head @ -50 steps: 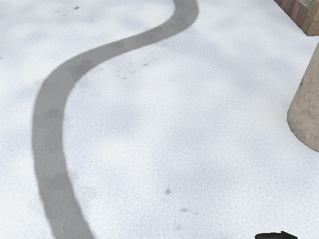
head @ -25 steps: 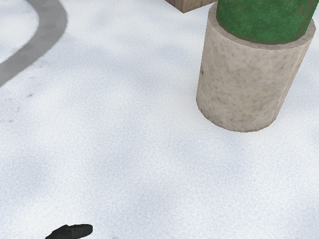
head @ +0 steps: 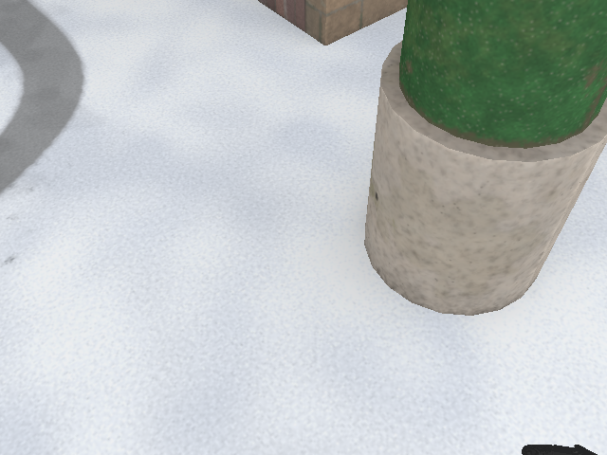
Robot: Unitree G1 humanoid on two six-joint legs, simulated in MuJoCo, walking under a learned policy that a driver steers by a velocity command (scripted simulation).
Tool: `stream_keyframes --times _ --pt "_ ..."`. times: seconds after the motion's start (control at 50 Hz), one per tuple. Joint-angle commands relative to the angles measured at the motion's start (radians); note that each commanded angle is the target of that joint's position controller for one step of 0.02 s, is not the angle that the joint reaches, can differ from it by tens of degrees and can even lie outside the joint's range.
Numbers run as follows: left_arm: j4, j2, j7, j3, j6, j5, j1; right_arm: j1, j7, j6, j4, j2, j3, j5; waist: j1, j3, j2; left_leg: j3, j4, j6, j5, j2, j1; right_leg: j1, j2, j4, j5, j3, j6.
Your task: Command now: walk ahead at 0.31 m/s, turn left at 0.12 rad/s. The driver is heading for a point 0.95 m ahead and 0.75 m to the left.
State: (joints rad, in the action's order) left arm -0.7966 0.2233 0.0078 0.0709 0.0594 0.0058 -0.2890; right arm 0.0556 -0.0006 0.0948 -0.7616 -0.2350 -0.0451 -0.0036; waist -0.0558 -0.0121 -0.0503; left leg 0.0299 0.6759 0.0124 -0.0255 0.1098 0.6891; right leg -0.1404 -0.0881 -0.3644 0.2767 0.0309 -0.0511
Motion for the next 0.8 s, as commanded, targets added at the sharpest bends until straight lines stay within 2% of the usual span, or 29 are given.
stream_keyframes --times 0.02,0.04,0.06,0.08,0.1,0.12,0.14,0.16,0.18,0.2,0.24,0.28,0.32,0.36,0.4,0.44,0.52,0.54,0.58,0.6,0.62,0.64,0.66,0.68,0.7,0.72,0.76,0.78,0.8 --pt "0.041 0.152 0.007 0.037 0.008 -0.003 0.003 -0.057 0.018 0.010 0.076 -0.085 -0.020 -0.001 0.007 -0.023 0.134 -0.024 -0.062 -0.044 0.018 -0.045 -0.099 0.016 0.282 -0.007 -0.539 0.087 -0.139" --pt "0.042 0.156 0.010 0.039 0.006 -0.002 0.020 -0.037 0.025 0.010 0.078 -0.094 -0.024 0.002 0.023 -0.037 0.143 -0.029 -0.089 -0.063 0.047 -0.060 -0.131 0.034 0.286 -0.048 -0.572 0.081 -0.119" --pt "0.050 0.161 0.015 0.041 0.003 0.003 0.052 0.016 0.028 0.010 0.068 -0.112 -0.035 0.007 0.060 -0.064 0.144 -0.048 -0.140 -0.082 0.033 -0.088 -0.209 0.041 0.266 -0.118 -0.617 0.059 -0.091" --pt "0.057 0.154 0.021 0.040 0.001 0.004 0.058 0.090 0.029 0.009 0.046 -0.149 -0.053 0.015 0.088 -0.105 0.126 -0.069 -0.183 -0.099 -0.042 -0.123 -0.312 0.044 0.214 -0.236 -0.649 0.026 -0.058" --pt "0.081 0.132 0.030 0.034 0.002 -0.017 0.042 0.173 0.023 0.011 0.044 -0.221 -0.074 0.024 0.104 -0.177 0.032 0.067 -0.146 -0.141 -0.421 -0.021 -0.503 -0.071 0.144 -0.478 -0.476 -0.036 -0.003" --pt "0.102 0.071 0.030 0.014 0.013 -0.036 -0.076 0.209 0.019 0.007 0.063 -0.284 -0.078 0.043 0.058 -0.279 -0.227 0.433 -0.154 -0.338 -0.774 0.226 -0.814 -0.410 -0.007 -0.878 0.156 -0.070 0.092" --pt "0.099 0.111 0.019 0.009 0.024 -0.026 -0.118 0.227 0.019 -0.002 0.080 -0.230 -0.065 0.028 0.080 -0.435 -0.259 0.635 -0.249 -0.418 -0.643 0.276 -0.922 -0.514 -0.006 -1.019 0.360 0.075 0.106" --pt "0.104 0.161 0.016 0.018 0.014 -0.003 -0.052 0.176 0.014 -0.014 0.108 -0.197 -0.061 0.019 0.101 -0.379 -0.144 0.548 -0.246 -0.371 -0.386 0.226 -0.872 -0.574 0.044 -1.093 0.296 0.102 0.104" --pt "0.121 0.157 0.026 0.017 -0.002 -0.003 0.036 0.142 0.004 -0.031 0.123 -0.168 -0.054 0.013 0.113 -0.296 -0.034 0.461 -0.257 -0.319 -0.225 0.174 -0.771 -0.608 0.075 -1.076 0.221 0.080 0.101" --pt "0.138 0.150 0.039 0.019 -0.017 -0.013 0.093 0.114 -0.004 -0.045 0.132 -0.155 -0.047 0.011 0.101 -0.218 0.032 0.410 -0.288 -0.294 -0.169 0.142 -0.635 -0.601 0.098 -1.023 0.172 0.071 0.104" --pt "0.167 0.138 0.051 0.024 -0.042 -0.019 0.100 0.086 -0.010 -0.061 0.147 -0.148 -0.044 0.017 0.050 -0.153 -0.010 0.367 -0.335 -0.254 -0.080 0.082 -0.454 -0.506 0.110 -0.906 0.136 0.065 0.095" --pt "0.163 0.110 0.058 0.019 -0.048 -0.018 0.076 0.077 -0.016 -0.067 0.164 -0.151 -0.048 0.023 0.033 -0.149 -0.057 0.329 -0.342 -0.234 -0.099 0.043 -0.409 -0.476 0.092 -0.806 0.121 0.047 0.098" --pt "0.160 0.110 0.064 0.018 -0.049 -0.023 0.082 0.087 -0.026 -0.072 0.172 -0.180 -0.062 0.019 0.034 -0.179 -0.056 0.338 -0.332 -0.230 -0.093 0.038 -0.421 -0.473 0.080 -0.723 0.094 0.057 0.112" --pt "0.161 0.104 0.069 0.014 -0.057 -0.020 0.108 0.085 -0.035 -0.084 0.184 -0.187 -0.068 0.008 0.043 -0.191 -0.058 0.359 -0.336 -0.209 0.079 0.019 -0.420 -0.462 0.075 -0.637 0.060 0.075 0.121" --pt "0.166 0.108 0.069 0.014 -0.062 -0.019 0.141 0.076 -0.041 -0.097 0.196 -0.192 -0.073 0.004 0.054 -0.167 -0.079 0.388 -0.354 -0.191 0.263 0.004 -0.394 -0.446 0.069 -0.564 0.032 0.084 0.124" --pt "0.171 0.113 0.066 0.015 -0.057 -0.016 0.168 0.081 -0.044 -0.109 0.203 -0.194 -0.077 0.007 0.067 -0.139 -0.101 0.420 -0.364 -0.189 0.349 0.000 -0.379 -0.423 0.064 -0.495 0.030 0.088 0.123" --pt "0.165 0.124 0.051 0.017 -0.034 -0.004 0.185 0.103 -0.042 -0.127 0.212 -0.190 -0.081 0.010 0.092 -0.116 -0.123 0.481 -0.351 -0.195 0.363 -0.005 -0.405 -0.343 0.049 -0.347 0.060 0.085 0.106" --pt "0.161 0.127 0.046 0.018 -0.028 0.000 0.177 0.102 -0.041 -0.131 0.216 -0.191 -0.082 0.008 0.089 -0.110 -0.126 0.495 -0.344 -0.194 0.358 -0.010 -0.407 -0.309 0.044 -0.292 0.056 0.079 0.096" --pt "0.135 0.134 0.033 0.027 -0.018 0.006 0.116 0.091 -0.039 -0.140 0.225 -0.188 -0.082 -0.006 0.049 -0.098 -0.111 0.488 -0.302 -0.164 0.360 -0.057 -0.363 -0.163 0.052 -0.090 -0.042 0.058 0.063" --pt "0.126 0.174 0.031 0.041 -0.017 -0.005 0.079 0.108 -0.039 -0.141 0.230 -0.163 -0.076 -0.006 0.046 -0.115 -0.060 0.446 -0.231 -0.127 0.437 -0.103 -0.274 -0.034 0.152 -0.046 -0.085 0.113 0.025" --pt "0.142 0.255 0.036 0.057 -0.024 -0.032 0.084 0.119 -0.036 -0.138 0.244 -0.126 -0.066 -0.010 0.068 -0.108 0.166 0.262 0.006 -0.072 0.579 -0.218 -0.102 0.056 0.369 0.002 -0.215 0.310 -0.085" --pt "0.146 0.262 0.030 0.064 -0.026 -0.068 0.092 0.091 -0.027 -0.119 0.272 -0.170 -0.079 -0.008 0.059 -0.091 0.386 0.103 0.275 -0.017 0.668 -0.274 0.011 -0.006 0.510 0.061 -0.407 0.502 -0.224" --pt "0.177 0.207 0.037 0.052 -0.024 -0.060 0.146 0.110 -0.017 -0.110 0.247 -0.229 -0.097 0.005 0.069 -0.100 0.287 0.123 0.450 0.016 0.605 -0.211 0.015 -0.014 0.508 0.035 -0.441 0.445 -0.232" --pt "0.186 0.164 0.043 0.042 -0.028 -0.039 0.189 0.153 -0.013 -0.117 0.212 -0.235 -0.104 -0.006 0.085 -0.095 0.217 0.106 0.513 0.032 0.538 -0.196 -0.005 -0.024 0.429 0.006 -0.439 0.321 -0.173" --pt "0.194 0.145 0.046 0.034 -0.033 -0.023 0.212 0.169 -0.018 -0.130 0.189 -0.213 -0.100 -0.005 0.089 -0.082 0.172 0.083 0.573 0.048 0.492 -0.187 -0.005 -0.023 0.367 -0.012 -0.424 0.238 -0.129" --pt "0.194 0.142 0.048 0.030 -0.038 -0.013 0.211 0.173 -0.016 -0.140 0.188 -0.184 -0.089 -0.003 0.080 -0.061 0.166 0.069 0.624 0.060 0.462 -0.182 0.008 -0.032 0.352 -0.011 -0.451 0.195 -0.126" --pt "0.189 0.155 0.053 0.031 -0.050 -0.020 0.183 0.135 -0.013 -0.148 0.210 -0.141 -0.070 -0.014 0.060 -0.039 0.180 0.016 0.564 0.072 0.408 -0.160 0.009 -0.030 0.316 0.008 -0.418 0.117 -0.125" --pt "0.185 0.162 0.054 0.033 -0.056 -0.025 0.161 0.100 -0.013 -0.148 0.226 -0.131 -0.063 -0.018 0.039 -0.043 0.199 0.000 0.504 0.079 0.393 -0.148 0.014 0.001 0.316 0.009 -0.405 0.100 -0.130" --pt "0.181 0.172 0.056 0.037 -0.061 -0.022 0.146 0.073 -0.011 -0.148 0.241 -0.121 -0.056 -0.019 0.025 -0.050 0.219 -0.010 0.437 0.083 0.394 -0.131 0.005 0.024 0.327 0.006 -0.393 0.092 -0.136"
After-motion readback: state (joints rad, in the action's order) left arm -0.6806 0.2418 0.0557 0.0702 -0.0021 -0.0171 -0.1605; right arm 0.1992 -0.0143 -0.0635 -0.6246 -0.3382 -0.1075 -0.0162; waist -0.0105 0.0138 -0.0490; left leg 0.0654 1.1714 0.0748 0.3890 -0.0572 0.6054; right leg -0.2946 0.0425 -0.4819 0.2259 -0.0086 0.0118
